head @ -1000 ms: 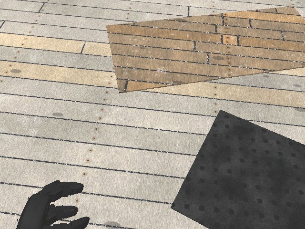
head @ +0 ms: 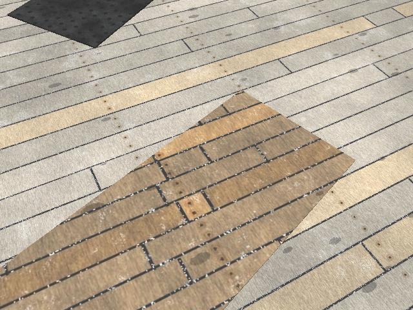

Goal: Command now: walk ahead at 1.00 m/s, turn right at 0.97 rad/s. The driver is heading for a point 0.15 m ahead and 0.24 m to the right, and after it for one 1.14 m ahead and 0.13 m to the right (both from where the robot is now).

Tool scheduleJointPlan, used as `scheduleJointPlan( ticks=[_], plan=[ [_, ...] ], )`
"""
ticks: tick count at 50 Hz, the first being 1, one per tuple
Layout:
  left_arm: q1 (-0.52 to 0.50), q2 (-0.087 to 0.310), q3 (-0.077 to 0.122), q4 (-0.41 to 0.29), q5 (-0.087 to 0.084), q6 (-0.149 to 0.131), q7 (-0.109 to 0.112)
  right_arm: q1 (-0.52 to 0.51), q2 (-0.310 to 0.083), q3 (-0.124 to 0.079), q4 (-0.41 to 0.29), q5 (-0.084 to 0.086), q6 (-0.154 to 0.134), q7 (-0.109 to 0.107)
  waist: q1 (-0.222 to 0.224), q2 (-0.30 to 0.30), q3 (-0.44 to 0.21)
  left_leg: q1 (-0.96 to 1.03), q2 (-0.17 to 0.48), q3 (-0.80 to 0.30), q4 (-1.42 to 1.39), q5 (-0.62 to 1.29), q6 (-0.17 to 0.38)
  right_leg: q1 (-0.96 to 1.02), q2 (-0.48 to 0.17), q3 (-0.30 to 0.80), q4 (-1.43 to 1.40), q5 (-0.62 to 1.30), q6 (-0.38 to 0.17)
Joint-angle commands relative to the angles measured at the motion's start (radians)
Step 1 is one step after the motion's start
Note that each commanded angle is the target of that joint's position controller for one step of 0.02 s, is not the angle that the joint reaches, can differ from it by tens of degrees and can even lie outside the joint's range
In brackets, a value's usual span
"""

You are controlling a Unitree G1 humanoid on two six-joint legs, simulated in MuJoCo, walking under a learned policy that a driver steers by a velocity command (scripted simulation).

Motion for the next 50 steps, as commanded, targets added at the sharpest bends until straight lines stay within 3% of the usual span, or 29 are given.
scheduleJointPlan(
  ticks=[1, 5, 7, 9, 10, 11, 12, 13, 14, 15, 16, 17, 20, 24, 28, 29, 31, 33, 34, 35, 36, 37, 38, 39, 40, 42, 44, 48, 50],
  plan=[
    [-0.018, 0.146, 0.038, -0.077, -0.01, -0.059, 0.009, 0.027, -0.179, -0.043, -0.084, -0.017, 0.031, 0.001, -0.051, 0.098, 0.03, -0.13, 0.051, 0.027, -0.214, -0.041, -0.036, -0.041, -0.293, 0.458, -0.374, 0.136, -0.178],
    [-0.027, 0.161, 0.055, -0.08, -0.015, -0.079, -0.006, -0.17, -0.112, -0.016, -0.164, 0.028, 0.027, 0.026, 0.008, 0.023, 0.037, 0.102, 0.005, 0.078, -0.614, 0.401, -0.03, -0.194, -0.195, 0.37, -0.398, 0.231, -0.085],
    [0.011, 0.175, 0.064, -0.069, -0.024, -0.08, -0.013, -0.188, -0.133, -0.023, -0.165, 0.044, 0.024, 0.026, 0.04, -0.005, -0.002, 0.172, -0.028, 0.079, -0.707, 0.482, -0.011, -0.106, -0.222, 0.399, -0.366, 0.337, -0.052],
    [0.038, 0.186, 0.071, -0.062, -0.022, -0.072, -0.006, -0.167, -0.174, -0.038, -0.159, 0.044, 0.02, 0.017, 0.039, -0.019, -0.034, 0.207, -0.056, 0.057, -0.792, 0.415, 0.003, 0.035, -0.24, 0.435, -0.264, 0.456, -0.015],
    [0.037, 0.207, 0.075, -0.061, -0.016, -0.069, -0.003, -0.094, -0.209, -0.054, -0.137, 0.043, 0.017, 0.007, 0.004, -0.014, -0.088, 0.284, -0.088, 0.059, -0.802, 0.318, 0.011, 0.089, -0.239, 0.44, -0.15, 0.587, 0.007],
    [0.012, 0.236, 0.079, -0.061, -0.011, -0.068, -0.006, 0.06, -0.247, -0.075, -0.1, 0.042, 0.012, -0.005, -0.093, 0.015, -0.178, 0.452, -0.108, 0.079, -0.813, 0.228, 0.02, 0.085, -0.212, 0.407, 0.057, 0.67, 0.033],
    [-0.031, 0.202, 0.069, -0.071, -0.005, -0.078, -0.01, 0.272, -0.299, -0.099, -0.055, 0.03, 0.008, -0.026, -0.204, 0.032, -0.272, 0.697, -0.04, 0.041, -0.779, 0.118, 0.038, -0.048, -0.169, 0.363, 0.335, 0.603, 0.059],
    [-0.037, 0.031, 0.025, -0.112, -0.014, -0.09, -0.003, 0.43, -0.373, -0.121, -0.031, -0.009, 0.002, -0.043, -0.221, 0.265, -0.377, 0.918, 0.247, -0.303, -0.873, -0.296, 0.076, -0.292, -0.077, 0.265, 0.699, -0.082, 0.069],
    [0.055, 0.011, 0.001, -0.173, -0.042, -0.086, -0.003, 0.295, -0.414, -0.131, -0.048, -0.01, 0.008, -0.031, -0.079, 0.488, -0.423, 0.89, 0.405, -0.846, -1.125, -0.461, 0.143, -0.481, -0.078, 0.174, 0.851, -0.24, 0.076],
    [-0.012, 0.08, 0.006, -0.135, -0.012, -0.063, 0.003, 0.151, -0.294, -0.116, -0.078, 0.002, 0.016, -0.026, -0.071, 0.264, -0.256, 0.737, 0.352, -0.738, -1.125, -0.557, 0.16, -0.536, -0.18, 0.151, 0.884, -0.109, 0.073],
    [-0.064, 0.099, 0.011, -0.136, 0.005, -0.05, -0.01, 0.107, -0.226, -0.1, -0.076, 0.01, 0.021, -0.022, -0.067, 0.144, -0.163, 0.618, 0.305, -0.533, -1.101, -0.411, 0.153, -0.524, -0.226, 0.118, 0.832, -0.042, 0.082],
    [-0.098, 0.094, 0.011, -0.137, 0.012, -0.038, -0.027, 0.105, -0.2, -0.094, -0.055, 0.007, 0.023, -0.018, -0.058, 0.081, -0.11, 0.532, 0.261, -0.383, -1.103, -0.234, 0.138, -0.497, -0.258, 0.108, 0.796, -0.021, 0.093],
    [-0.166, 0.024, -0.008, -0.187, 0.018, 0.001, -0.065, 0.169, -0.15, -0.078, 0.035, 0.033, -0.004, -0.006, -0.023, 0.105, -0.021, 0.42, 0.203, -0.114, -1.151, 0.038, 0.102, -0.508, -0.319, 0.101, 0.762, 0.007, 0.109],
    [-0.278, 0.021, -0.023, -0.262, 0.009, 0.015, -0.078, 0.129, -0.153, -0.079, 0.062, 0.036, -0.036, 0.009, 0.025, 0.094, 0.023, 0.357, 0.169, 0.153, -1.219, 0.326, 0.091, -0.508, -0.325, 0.057, 0.633, 0.186, 0.118],
    [-0.419, 0.01, -0.042, -0.297, 0.012, 0.008, -0.102, 0.215, -0.185, -0.085, 0.115, 0.031, -0.039, -0.001, -0.004, 0.041, 0.1, 0.407, 0.119, 0.329, -1.27, 0.589, 0.07, -0.419, -0.282, -0.088, 0.308, 0.266, 0.067],
    [-0.43, 0.0, -0.047, -0.293, 0.013, 0.003, -0.103, 0.241, -0.194, -0.085, 0.128, 0.029, -0.036, -0.004, -0.006, 0.039, 0.1, 0.426, 0.117, 0.356, -1.252, 0.801, 0.064, -0.353, -0.245, -0.127, 0.243, 0.256, 0.045],
    [-0.377, 0.016, -0.042, -0.261, 0.017, -0.005, -0.089, 0.275, -0.25, -0.092, 0.138, 0.031, -0.022, -0.015, 0.035, 0.092, 0.037, 0.516, 0.147, 0.361, -1.143, 1.274, 0.071, -0.217, -0.163, -0.161, 0.187, 0.199, 0.013],
    [-0.125, 0.074, -0.014, -0.175, 0.019, -0.015, -0.064, 0.236, -0.314, -0.104, 0.128, 0.026, 0.008, -0.024, 0.172, 0.143, -0.102, 0.532, 0.191, 0.345, -0.818, 1.489, 0.099, 0.05, -0.107, -0.122, 0.156, 0.079, -0.026],
    [0.087, 0.111, 0.01, -0.102, 0.024, -0.019, -0.046, 0.195, -0.313, -0.1, 0.116, 0.029, 0.018, -0.025, 0.27, 0.138, -0.182, 0.421, 0.183, 0.337, -0.551, 1.396, 0.12, 0.307, -0.116, -0.056, 0.047, 0.081, -0.055],
    [0.137, 0.179, 0.041, -0.069, 0.032, -0.012, -0.022, 0.214, -0.254, -0.093, 0.109, 0.024, 0.021, -0.016, 0.242, 0.032, -0.233, 0.183, 0.084, 0.318, -0.161, 0.637, 0.116, 0.538, -0.243, 0.124, 0.037, -0.059, -0.063],
    [0.037, 0.27, 0.053, -0.118, 0.042, -0.011, -0.009, 0.34, -0.122, -0.061, 0.037, 0.057, 0.016, 0.001, 0.064, -0.22, -0.369, -0.182, -0.048, 0.214, 0.206, -0.149, 0.088, 0.774, -0.569, 0.656, -0.054, -0.098, -0.135],
    [0.089, 0.233, 0.059, -0.127, 0.022, -0.008, 0.001, 0.188, -0.219, -0.076, 0.004, 0.067, 0.002, -0.004, 0.173, -0.057, -0.429, -0.266, -0.073, 0.036, 0.254, -0.029, 0.107, 0.731, -0.578, 0.755, -0.223, -0.158, -0.136],
    [0.058, 0.198, 0.053, -0.087, 0.026, -0.023, 0.013, 0.14, -0.198, -0.072, 0.003, 0.083, -0.003, -0.004, 0.131, -0.011, -0.228, -0.313, -0.042, 0.027, 0.2, 0.053, 0.11, 0.562, -0.569, 0.607, -0.273, -0.112, -0.12],
    [0.028, 0.136, 0.038, -0.066, 0.026, -0.044, 0.014, 0.148, -0.177, -0.064, 0.026, 0.076, -0.001, 0.001, 0.076, 0.064, -0.09, -0.262, 0.003, 0.027, 0.101, 0.091, 0.113, 0.362, -0.535, 0.494, -0.31, -0.05, -0.087],
    [-0.013, 0.099, 0.026, -0.058, 0.029, -0.066, 0.015, 0.16, -0.158, -0.062, 0.049, 0.062, 0.016, 0.009, 0.028, 0.089, -0.045, -0.188, 0.034, 0.008, 0.03, 0.11, 0.11, 0.229, -0.496, 0.401, -0.337, -0.007, -0.052],
    [-0.023, 0.035, 0.005, -0.038, 0.014, -0.098, 0.012, 0.225, -0.124, -0.059, 0.096, 0.046, 0.057, 0.031, -0.027, 0.038, -0.005, -0.086, 0.064, -0.008, -0.062, 0.143, 0.093, 0.083, -0.447, 0.256, -0.41, 0.048, 0.005],
    [0.001, 0.022, 0.003, -0.006, -0.002, -0.123, 0.001, 0.149, -0.108, -0.062, 0.087, 0.048, 0.075, 0.046, -0.023, 0.013, 0.045, -0.159, 0.071, 0.007, -0.137, 0.206, 0.089, 0.084, -0.408, 0.128, -0.455, 0.177, 0.058],
    [0.031, 0.002, -0.009, 0.021, -0.005, -0.145, -0.01, -0.038, -0.076, -0.049, 0.035, 0.067, 0.06, 0.061, 0.009, -0.014, 0.076, -0.171, 0.008, 0.143, -0.393, 0.455, 0.121, 0.109, -0.302, -0.139, -0.484, 0.588, 0.154],
    [0.06, 0.013, -0.016, 0.036, -0.012, -0.149, 0.001, -0.111, -0.068, -0.039, 0.013, 0.064, 0.051, 0.073, 0.025, -0.003, 0.075, -0.129, -0.028, 0.221, -0.54, 0.537, 0.144, 0.16, -0.313, -0.191, -0.495, 0.749, 0.177]
  ],
)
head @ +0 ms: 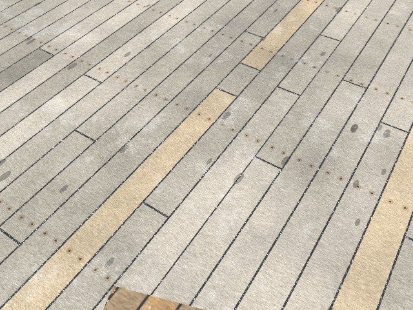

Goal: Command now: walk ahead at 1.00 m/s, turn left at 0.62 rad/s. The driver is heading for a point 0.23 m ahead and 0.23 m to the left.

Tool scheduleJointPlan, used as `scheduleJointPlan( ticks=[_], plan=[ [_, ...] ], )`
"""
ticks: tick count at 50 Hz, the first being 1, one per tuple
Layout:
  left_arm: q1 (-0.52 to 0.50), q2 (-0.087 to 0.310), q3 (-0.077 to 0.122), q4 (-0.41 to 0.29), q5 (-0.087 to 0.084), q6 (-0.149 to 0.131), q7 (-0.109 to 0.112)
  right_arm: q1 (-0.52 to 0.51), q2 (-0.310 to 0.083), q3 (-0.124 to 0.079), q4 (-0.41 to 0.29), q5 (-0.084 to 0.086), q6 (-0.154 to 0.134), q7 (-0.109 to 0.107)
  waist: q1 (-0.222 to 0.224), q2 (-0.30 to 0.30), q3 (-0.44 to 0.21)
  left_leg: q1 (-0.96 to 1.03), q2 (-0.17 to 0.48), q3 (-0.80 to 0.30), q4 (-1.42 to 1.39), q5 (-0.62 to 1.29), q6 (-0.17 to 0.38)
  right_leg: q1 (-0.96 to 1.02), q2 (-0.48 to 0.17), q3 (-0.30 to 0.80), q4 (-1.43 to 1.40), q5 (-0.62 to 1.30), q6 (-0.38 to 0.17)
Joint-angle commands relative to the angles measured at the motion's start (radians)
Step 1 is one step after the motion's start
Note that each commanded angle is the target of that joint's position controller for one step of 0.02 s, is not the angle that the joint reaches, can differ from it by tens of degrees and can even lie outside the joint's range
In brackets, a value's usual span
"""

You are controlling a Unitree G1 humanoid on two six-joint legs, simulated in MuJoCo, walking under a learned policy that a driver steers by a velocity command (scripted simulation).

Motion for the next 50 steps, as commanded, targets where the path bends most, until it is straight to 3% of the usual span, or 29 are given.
scheduleJointPlan(
  ticks=[1, 4, 6, 7, 8, 9, 10, 11, 12, 13, 15, 17, 19, 23, 24, 26, 27, 28, 29, 30, 32, 34, 36, 39, 41, 43, 44, 47, 50],
  plan=[
    [-0.056, 0.08, -0.002, -0.055, -0.008, -0.031, 0.014, -0.112, -0.008, 0.013, -0.077, 0.0, -0.02, 0.019, -0.024, -0.052, 0.085, 0.21, -0.077, 0.14, -0.182, 0.152, 0.038, -0.21, -0.222, -0.059, -0.093, 0.978, 0.1],
    [-0.069, 0.162, 0.013, -0.064, 0.0, -0.009, 0.062, -0.005, -0.073, -0.002, -0.045, -0.01, -0.012, 0.021, -0.109, -0.135, -0.027, 0.371, -0.184, 0.196, -0.251, 0.085, 0.077, -0.044, -0.285, -0.079, 0.128, 1.475, 0.138],
    [-0.17, 0.216, 0.031, -0.101, 0.021, 0.028, 0.08, 0.337, -0.164, -0.043, 0.05, -0.015, 0.001, 0.006, -0.292, -0.159, -0.166, 0.708, -0.228, 0.146, -0.226, -0.072, 0.133, -0.13, -0.325, -0.052, 0.564, 1.588, 0.136],
    [-0.245, 0.227, 0.041, -0.112, 0.015, 0.043, 0.072, 0.533, -0.203, -0.071, 0.103, -0.017, -0.001, -0.013, -0.402, -0.066, -0.188, 0.892, -0.168, 0.024, -0.36, -0.056, 0.209, -0.284, -0.251, -0.059, 1.024, 1.219, 0.128],
    [-0.289, 0.075, 0.006, -0.137, 0.03, 0.023, 0.045, 0.463, -0.229, -0.084, 0.118, 0.005, 0.004, -0.035, -0.295, 0.226, -0.102, 1.038, -0.071, -0.115, -0.315, 0.236, 0.21, -0.657, -0.026, -0.003, 1.436, -0.103, 0.125],
    [-0.071, 0.018, -0.023, -0.219, -0.015, 0.004, 0.041, 0.359, -0.327, -0.096, 0.069, -0.034, -0.005, -0.038, -0.107, 0.249, -0.328, 1.263, 0.184, -0.584, -0.376, 0.433, 0.434, -0.922, -0.038, 0.213, 1.655, -0.213, 0.145],
    [-0.118, 0.075, -0.033, -0.214, 0.003, -0.011, 0.039, 0.291, -0.254, -0.096, 0.013, -0.023, -0.003, -0.049, -0.146, 0.008, -0.35, 1.186, 0.21, -0.694, -0.536, 0.197, 0.433, -0.947, -0.084, 0.275, 1.578, -0.105, 0.115],
    [-0.135, 0.093, -0.031, -0.202, 0.002, -0.013, 0.035, 0.214, -0.176, -0.072, 0.016, -0.02, -0.003, -0.06, -0.07, -0.114, -0.124, 0.926, 0.192, -0.591, -0.61, 0.148, 0.369, -0.929, -0.14, 0.254, 1.442, -0.028, 0.106],
    [-0.155, 0.089, -0.028, -0.202, 0.017, 0.001, 0.034, 0.151, -0.126, -0.056, 0.016, -0.017, -0.008, -0.058, -0.017, -0.17, -0.029, 0.735, 0.157, -0.495, -0.629, 0.227, 0.317, -0.857, -0.179, 0.236, 1.333, -0.016, 0.111],
    [-0.171, 0.143, 0.002, -0.205, -0.06, 0.001, 0.025, 0.052, -0.039, -0.021, -0.061, -0.001, -0.055, -0.035, -0.016, -0.161, -0.022, 0.613, 0.132, -0.48, -0.674, 0.198, 0.304, -0.789, -0.184, 0.277, 1.313, -0.05, 0.12],
    [-0.179, 0.127, 0.006, -0.22, -0.042, 0.028, 0.031, 0.01, -0.095, -0.03, -0.049, 0.014, -0.089, -0.027, 0.029, -0.104, 0.026, 0.416, 0.037, -0.3, -0.699, 0.303, 0.246, -0.665, -0.235, 0.247, 1.066, -0.013, 0.142],
    [-0.28, 0.047, -0.015, -0.257, -0.013, 0.027, 0.041, 0.04, -0.132, -0.041, -0.025, 0.012, -0.097, -0.048, -0.001, -0.085, 0.026, 0.361, -0.062, -0.153, -0.671, 0.529, 0.193, -0.604, -0.197, 0.173, 0.783, 0.1, 0.166],
    [-0.352, -0.005, -0.032, -0.264, -0.004, 0.025, 0.034, 0.117, -0.139, -0.047, -0.007, 0.021, -0.08, -0.074, -0.072, -0.031, -0.059, 0.478, -0.119, -0.081, -0.619, 0.524, 0.129, -0.568, -0.143, 0.141, 0.53, 0.338, 0.178],
    [-0.44, 0.043, -0.011, -0.287, -0.013, 0.013, 0.003, 0.186, -0.116, -0.044, 0.02, 0.02, -0.037, -0.094, -0.13, 0.05, -0.117, 0.673, -0.061, -0.145, -0.546, 0.338, 0.069, -0.561, -0.102, 0.163, 0.308, 0.547, 0.153],
    [-0.433, 0.062, -0.002, -0.285, -0.006, 0.006, -0.003, 0.174, -0.108, -0.043, 0.019, 0.013, -0.031, -0.095, -0.117, 0.061, -0.117, 0.696, -0.046, -0.166, -0.507, 0.32, 0.064, -0.547, -0.1, 0.171, 0.284, 0.537, 0.132],
    [-0.284, 0.093, 0.019, -0.227, 0.012, -0.01, -0.007, 0.103, -0.099, -0.042, 0.001, 0.002, -0.024, -0.093, -0.021, 0.063, -0.161, 0.721, -0.062, -0.162, -0.338, 0.387, 0.032, -0.407, -0.092, 0.161, 0.203, 0.629, 0.081],
    [-0.179, 0.128, 0.028, -0.197, 0.024, -0.017, -0.002, 0.079, -0.076, -0.035, -0.021, -0.013, -0.025, -0.088, 0.019, 0.014, -0.236, 0.644, -0.118, -0.137, -0.157, 0.228, -0.007, -0.223, -0.183, 0.237, 0.25, 0.963, 0.038],
    [-0.157, 0.143, 0.019, -0.203, 0.051, -0.01, 0.001, 0.241, -0.003, -0.014, -0.006, -0.016, -0.032, -0.077, -0.031, -0.228, -0.38, 0.371, -0.218, -0.155, 0.201, -0.508, -0.085, 0.106, -0.473, 0.537, 0.362, 1.388, -0.186],
    [-0.114, 0.073, 0.008, -0.182, 0.03, 0.003, -0.005, 0.335, -0.038, -0.012, 0.033, 0.016, -0.03, -0.058, -0.018, -0.248, -0.531, 0.293, -0.225, -0.253, 0.319, -0.753, -0.098, 0.2, -0.563, 0.716, 0.347, 1.268, -0.291],
    [-0.173, 0.077, 0.014, -0.199, 0.003, 0.016, -0.006, 0.243, -0.116, -0.032, 0.027, 0.032, -0.017, -0.055, 0.005, -0.138, -0.446, 0.24, -0.181, -0.267, 0.382, -0.709, -0.114, 0.111, -0.526, 0.693, 0.303, 1.001, -0.26],
    [-0.315, 0.046, -0.003, -0.213, -0.008, 0.044, 0.003, 0.078, -0.121, -0.043, -0.008, 0.019, 0.025, -0.076, -0.026, -0.024, -0.224, 0.227, -0.12, -0.176, 0.304, -0.603, -0.139, -0.197, -0.429, 0.573, 0.201, 0.579, -0.168],
    [-0.383, 0.05, -0.002, -0.204, 0.004, 0.071, 0.005, 0.099, -0.073, -0.038, -0.005, 0.009, 0.06, -0.089, -0.085, -0.114, -0.128, 0.37, -0.09, -0.109, 0.1, -0.554, -0.148, -0.444, -0.327, 0.464, 0.118, 0.354, -0.097],
    [-0.381, 0.057, 0.006, -0.19, 0.012, 0.083, 0.008, 0.129, -0.027, -0.026, 0.02, 0.003, 0.06, -0.098, -0.084, -0.163, -0.142, 0.477, -0.102, -0.061, -0.055, -0.544, -0.155, -0.496, -0.279, 0.383, 0.103, 0.383, -0.089],
    [-0.356, 0.066, 0.013, -0.164, 0.0, 0.088, 0.019, 0.114, -0.035, -0.027, 0.039, 0.0, 0.058, -0.102, -0.069, -0.158, -0.197, 0.559, -0.085, -0.066, -0.218, -0.385, -0.135, -0.466, -0.303, 0.395, 0.105, 0.233, -0.097],
    [-0.371, 0.066, 0.013, -0.156, -0.009, 0.098, 0.026, 0.107, -0.037, -0.029, 0.052, -0.008, 0.056, -0.099, -0.082, -0.152, -0.165, 0.634, -0.097, -0.04, -0.349, -0.264, -0.102, -0.528, -0.285, 0.387, 0.093, 0.001, -0.064],
    [-0.335, 0.031, 0.002, -0.13, -0.007, 0.098, 0.027, 0.069, -0.055, -0.03, 0.035, -0.034, 0.051, -0.097, -0.076, -0.121, -0.106, 0.663, -0.053, -0.085, -0.441, -0.238, -0.056, -0.593, -0.244, 0.368, 0.097, -0.193, 0.018],
    [-0.314, 0.041, 0.009, -0.131, -0.004, 0.099, 0.027, 0.046, -0.111, -0.044, 0.034, -0.033, 0.047, -0.099, -0.037, -0.035, -0.052, 0.567, -0.028, -0.117, -0.46, -0.369, -0.022, -0.585, -0.19, 0.311, 0.116, -0.2, 0.056],
    [-0.332, 0.02, 0.012, -0.118, -0.003, 0.098, 0.034, 0.018, -0.044, -0.031, 0.055, -0.023, 0.01, -0.094, -0.023, 0.048, -0.032, 0.383, -0.034, -0.131, -0.542, -0.498, -0.032, -0.389, -0.152, 0.243, 0.24, 0.012, 0.075],
    [-0.307, 0.021, 0.016, -0.089, -0.005, 0.101, 0.036, 0.024, -0.035, -0.028, 0.067, -0.015, -0.016, -0.092, -0.02, 0.027, -0.04, 0.406, -0.041, -0.122, -0.527, -0.39, -0.052, -0.361, -0.153, 0.238, 0.271, 0.126, 0.056]
  ],
)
